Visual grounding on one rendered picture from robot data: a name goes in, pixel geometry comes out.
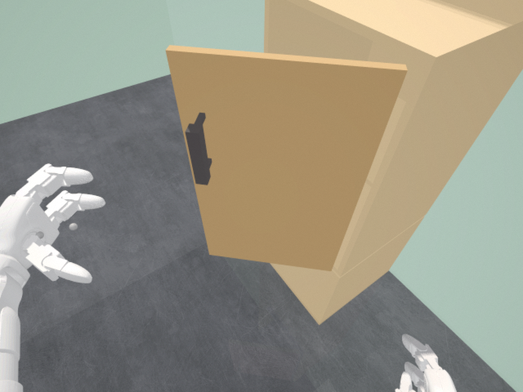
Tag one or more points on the cupboard door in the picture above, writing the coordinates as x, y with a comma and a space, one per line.
292, 140

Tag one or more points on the right robot hand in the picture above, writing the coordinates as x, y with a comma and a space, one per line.
434, 378

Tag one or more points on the left robot hand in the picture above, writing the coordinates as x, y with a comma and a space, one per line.
21, 218

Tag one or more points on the robot left forearm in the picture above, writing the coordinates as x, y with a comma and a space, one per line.
13, 277

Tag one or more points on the handle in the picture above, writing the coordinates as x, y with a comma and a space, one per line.
198, 152

